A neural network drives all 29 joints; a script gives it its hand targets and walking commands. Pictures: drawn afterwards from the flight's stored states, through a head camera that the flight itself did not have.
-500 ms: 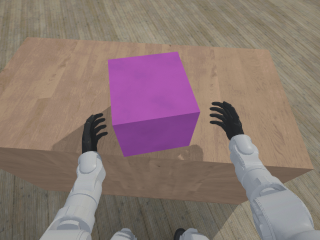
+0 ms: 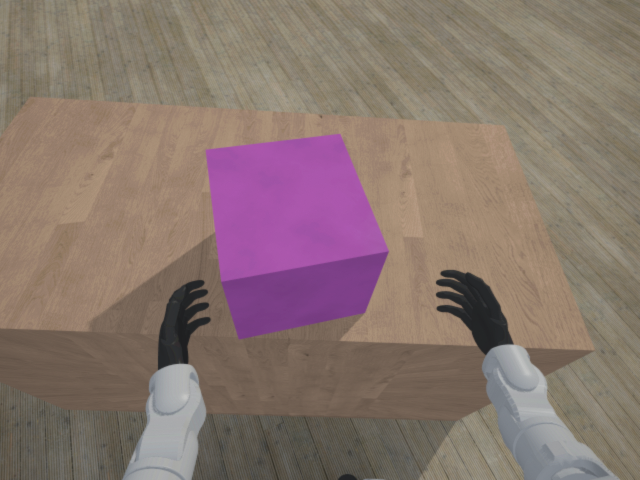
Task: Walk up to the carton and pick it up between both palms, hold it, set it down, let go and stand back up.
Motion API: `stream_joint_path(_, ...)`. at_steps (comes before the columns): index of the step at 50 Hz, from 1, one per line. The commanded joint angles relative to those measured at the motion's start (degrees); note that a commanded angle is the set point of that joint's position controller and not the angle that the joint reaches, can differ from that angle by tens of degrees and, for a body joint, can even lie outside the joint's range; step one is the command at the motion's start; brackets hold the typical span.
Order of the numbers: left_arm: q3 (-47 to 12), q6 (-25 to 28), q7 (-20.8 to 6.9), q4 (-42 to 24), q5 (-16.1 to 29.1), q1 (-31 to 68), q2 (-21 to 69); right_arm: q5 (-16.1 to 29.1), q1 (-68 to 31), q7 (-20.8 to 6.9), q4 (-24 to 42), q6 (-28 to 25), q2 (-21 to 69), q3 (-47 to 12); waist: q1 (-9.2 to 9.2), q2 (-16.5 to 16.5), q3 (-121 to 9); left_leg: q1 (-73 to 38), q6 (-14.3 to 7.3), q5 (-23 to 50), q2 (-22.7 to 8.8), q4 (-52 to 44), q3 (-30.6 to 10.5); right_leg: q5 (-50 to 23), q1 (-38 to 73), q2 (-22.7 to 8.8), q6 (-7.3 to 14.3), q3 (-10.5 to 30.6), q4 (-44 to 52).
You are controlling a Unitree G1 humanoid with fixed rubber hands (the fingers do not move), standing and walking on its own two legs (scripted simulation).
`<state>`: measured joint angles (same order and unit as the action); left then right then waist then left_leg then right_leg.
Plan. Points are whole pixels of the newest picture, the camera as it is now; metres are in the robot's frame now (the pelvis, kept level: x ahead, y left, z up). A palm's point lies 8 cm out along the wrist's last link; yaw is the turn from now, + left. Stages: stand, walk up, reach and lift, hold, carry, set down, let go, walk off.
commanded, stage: set down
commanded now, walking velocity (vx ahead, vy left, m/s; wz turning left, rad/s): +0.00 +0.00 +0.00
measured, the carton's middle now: (289, 236) +0.45 +0.06 -0.03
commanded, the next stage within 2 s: none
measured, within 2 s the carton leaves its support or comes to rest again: neither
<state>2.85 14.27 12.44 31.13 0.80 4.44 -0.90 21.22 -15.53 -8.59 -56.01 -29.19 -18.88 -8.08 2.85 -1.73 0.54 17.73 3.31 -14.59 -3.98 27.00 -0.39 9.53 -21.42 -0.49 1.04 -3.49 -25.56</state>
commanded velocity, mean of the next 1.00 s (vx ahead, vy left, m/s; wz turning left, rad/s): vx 0.00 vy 0.00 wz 0.00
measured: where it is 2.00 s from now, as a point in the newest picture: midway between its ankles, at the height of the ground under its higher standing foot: outside the picture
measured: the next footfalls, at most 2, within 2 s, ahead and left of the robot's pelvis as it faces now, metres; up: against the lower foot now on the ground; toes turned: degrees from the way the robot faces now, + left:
none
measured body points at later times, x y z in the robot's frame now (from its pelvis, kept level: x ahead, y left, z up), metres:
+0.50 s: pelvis +0.01 +0.00 +0.00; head +0.01 +0.02 +0.45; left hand +0.22 +0.19 -0.02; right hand +0.23 -0.24 -0.01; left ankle -0.01 +0.15 -0.74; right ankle +0.03 -0.11 -0.74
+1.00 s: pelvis +0.01 +0.00 +0.01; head +0.01 +0.02 +0.45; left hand +0.20 +0.19 -0.03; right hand +0.21 -0.23 -0.02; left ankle -0.01 +0.15 -0.74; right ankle +0.03 -0.11 -0.74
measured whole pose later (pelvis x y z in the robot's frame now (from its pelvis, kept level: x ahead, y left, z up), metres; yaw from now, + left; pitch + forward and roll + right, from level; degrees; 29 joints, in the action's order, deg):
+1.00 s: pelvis +0.01 +0.00 +0.01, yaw -1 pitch -3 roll +0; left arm -1.3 6.8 12.5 15.8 -0.7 -15.4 -1.6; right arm 15.1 11.5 -10.0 -32.8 -20.3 -17.1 -2.4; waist 3.2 -2.5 2.2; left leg 4.8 3.1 -13.8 -3.9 21.2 1.4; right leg 9.7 -10.4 -0.3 0.8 -1.9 -22.6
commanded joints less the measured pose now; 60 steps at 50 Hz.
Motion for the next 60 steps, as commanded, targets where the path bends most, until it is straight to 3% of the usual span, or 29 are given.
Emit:
stream_joint_path(1,-0.8,1.7,0.2,-10.6,-1.5,6.5,-0.4,0.5,-9.0,-0.9,8.0,-2.9,-10.9,2.4,-0.02,-0.1,-19.1,3.0,-0.7,18.0,5.0,-4.3,2.8,-13.1,23.7,2.9,2.8,3.4,1.4)
stream_joint_path(2,-1.6,1.4,0.5,-13.5,-1.6,4.0,0.6,0.6,-6.4,-1.3,8.3,-3.1,-11.8,3.1,-0.96,-0.1,-20.7,0.4,-0.7,18.5,4.7,-4.4,2.4,-14.5,24.4,3.3,3.0,2.7,1.6)
stream_joint_path(5,-0.8,1.1,0.7,-13.4,-2.0,3.5,0.2,0.4,-5.3,-1.5,11.4,-2.9,-11.8,2.6,0.28,-2.1,-19.7,2.2,-0.9,17.2,5.0,-5.1,3.1,-12.7,25.4,2.9,2.9,3.3,2.1)
stream_joint_path(6,-1.9,1.0,0.8,-15.8,-1.9,0.4,1.3,0.8,-2.2,-1.6,11.2,-3.2,-12.4,3.2,-0.95,-1.7,-18.2,1.6,-0.9,17.9,4.9,-5.2,2.5,-15.0,26.0,3.1,3.1,3.0,1.8)
stream_joint_path(8,-1.3,0.8,0.8,-14.8,-2.0,0.7,0.6,0.1,-2.1,-1.8,13.0,-2.8,-12.7,3.7,0.16,-2.8,-17.9,2.5,-0.9,16.8,5.0,-5.5,3.0,-12.6,26.3,3.0,3.0,3.7,1.9)
stream_joint_path(9,-2.1,0.4,1.1,-17.1,-2.7,-4.0,1.7,0.6,2.3,-1.9,12.7,-3.0,-13.3,3.8,-0.46,-1.6,-16.8,0.7,-0.7,18.9,4.9,-5.8,2.6,-16.2,27.0,3.3,3.2,3.3,2.0)
stream_joint_path(14,-2.3,-0.4,1.3,-18.7,-3.2,-4.5,1.2,0.0,5.4,-2.5,15.1,-2.2,-13.5,3.9,-0.29,-2.0,-13.1,0.7,-0.9,16.0,5.3,-6.8,3.0,-11.9,24.9,3.2,3.0,3.4,3.0)
stream_joint_path(18,-4.1,-1.3,1.0,-21.9,-3.2,-9.6,2.2,0.0,10.8,-2.5,18.8,-1.5,-13.2,4.5,-1.24,-2.4,-10.8,-1.4,-1.1,15.9,5.2,-7.3,3.0,-11.3,23.6,3.5,3.0,3.3,4.0)
stream_joint_path(19,-3.5,-1.5,0.9,-21.9,-3.8,-12.8,2.5,0.1,14.7,-2.6,20.0,-1.4,-12.2,3.5,-0.77,-2.4,-9.3,-2.0,-1.0,16.6,5.4,-7.7,3.3,-11.7,24.7,3.2,3.1,3.4,4.3)
stream_joint_path(20,-3.3,-1.6,0.9,-20.8,-3.8,-8.4,1.3,-0.3,10.9,-2.6,20.2,-0.9,-12.7,4.3,-0.81,-2.1,-8.8,-1.0,-1.2,13.7,5.5,-7.8,3.5,-7.9,22.7,3.1,3.0,3.5,4.4)
stream_joint_path(21,-3.7,-1.9,1.0,-23.1,-4.0,-14.5,2.1,-0.2,17.5,-2.5,20.6,-0.5,-12.3,4.0,-0.65,-2.1,-7.1,-2.7,-1.1,15.0,5.4,-8.2,3.4,-8.5,23.2,3.0,2.9,3.5,4.9)
stream_joint_path(22,-3.4,-1.7,1.0,-21.5,-3.5,-7.7,1.1,-0.6,11.5,-2.3,21.9,0.0,-11.9,4.0,-0.37,-2.2,-7.2,-0.6,-1.3,12.9,5.5,-8.2,3.8,-6.8,22.4,2.7,2.9,3.9,4.7)
stream_joint_path(24,-3.9,-1.4,1.2,-24.6,-3.4,-12.7,1.6,-0.7,17.0,-2.5,24.6,0.3,-11.2,4.1,0.39,-1.9,-6.4,-1.8,-1.2,12.6,5.4,-8.6,3.8,-4.8,22.0,2.7,3.1,3.9,5.0)
stream_joint_path(28,-3.5,-2.2,1.4,-23.8,-2.4,-12.6,0.5,-1.5,17.4,-2.2,27.2,1.8,-11.4,5.9,0.81,-2.3,-5.2,-2.0,-1.4,9.4,5.2,-9.1,4.3,-0.1,21.1,2.2,2.9,4.3,5.9)
stream_joint_path(29,-3.9,-3.0,1.4,-24.3,-2.7,-14.3,1.0,-2.0,18.8,-2.3,27.3,2.3,-11.5,6.7,0.34,-2.6,-4.1,-3.1,-1.4,9.3,4.9,-9.5,4.2,0.1,20.2,2.4,3.0,3.9,6.1)
stream_joint_path(30,-3.6,-3.1,1.4,-22.2,-2.3,-9.6,0.1,-2.2,15.5,-2.1,26.2,3.2,-10.8,6.2,0.81,-1.9,-3.3,-1.8,-1.4,7.8,5.1,-9.5,4.8,2.3,19.4,1.9,2.7,4.3,6.4)
stream_joint_path(32,-3.8,-3.6,1.4,-24.8,-2.6,-13.6,0.2,-2.3,19.5,-2.0,28.5,3.6,-10.0,6.8,0.77,-2.1,-3.6,-2.9,-1.4,7.6,4.9,-9.7,4.6,2.4,20.6,1.7,2.7,4.3,6.7)
stream_joint_path(37,-4.4,-4.7,0.6,-24.2,-1.9,-14.7,-0.3,-3.9,21.4,-1.6,29.9,5.2,-8.8,7.4,-0.22,-3.5,-1.8,-3.4,-1.7,5.9,5.0,-10.2,4.6,4.6,20.3,1.3,2.1,4.8,7.8)
stream_joint_path(39,-4.1,-5.4,0.7,-24.8,-1.8,-13.4,-0.9,-4.6,20.7,-1.6,30.0,6.0,-9.1,8.5,0.32,-3.0,-0.8,-2.4,-1.7,4.4,4.6,-10.4,4.6,6.4,19.4,1.3,2.2,4.9,7.8)
stream_joint_path(41,-4.3,-4.8,1.0,-25.8,-1.9,-13.2,-0.6,-4.4,21.0,-1.9,30.0,6.3,-8.2,7.9,0.97,-1.8,-1.7,-2.5,-1.5,5.4,4.7,-10.2,4.8,6.4,19.5,1.2,2.4,4.8,7.6)
stream_joint_path(47,-4.2,-5.4,0.3,-23.9,-1.9,-14.4,-1.6,-5.8,21.3,-1.6,29.7,6.7,-6.9,8.7,0.45,-2.2,-1.7,-2.3,-1.7,6.3,4.5,-10.1,4.7,5.2,19.7,1.1,2.2,5.0,8.0)
stream_joint_path(54,-3.7,-5.8,-0.4,-25.0,-2.1,-17.1,-2.5,-6.2,23.4,-0.8,29.3,6.5,-7.2,8.9,0.27,-1.3,-3.5,-5.1,-1.2,12.3,4.4,-9.7,4.6,-1.8,21.6,1.9,2.1,3.9,8.1)
stream_joint_path(55,-4.0,-6.0,-0.8,-24.3,-2.3,-17.4,-2.4,-6.6,23.7,-0.7,28.1,6.7,-6.8,8.9,-0.51,-1.3,-2.5,-5.9,-1.1,12.1,4.4,-9.7,4.3,-2.0,20.8,1.8,2.1,4.0,8.3)
stream_joint_path(57,-3.7,-5.9,-0.8,-24.8,-2.9,-18.6,-2.3,-6.4,24.4,-0.8,28.6,6.4,-6.6,8.6,0.47,-0.1,-3.6,-6.3,-0.7,14.3,4.2,-9.6,4.2,-3.5,21.9,2.3,2.5,3.6,8.1)
stream_joint_path(60,-3.4,-6.0,-1.3,-24.7,-3.3,-19.6,-3.3,-6.9,25.1,-0.4,28.0,6.0,-6.7,8.5,-0.05,0.2,-2.5,-7.0,-0.3,16.6,4.7,-9.4,4.4,-6.5,22.1,2.5,2.2,3.3,8.5)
